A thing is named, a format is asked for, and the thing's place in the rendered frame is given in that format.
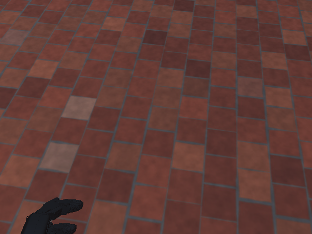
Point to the left robot hand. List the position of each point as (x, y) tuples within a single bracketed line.
[(40, 221)]

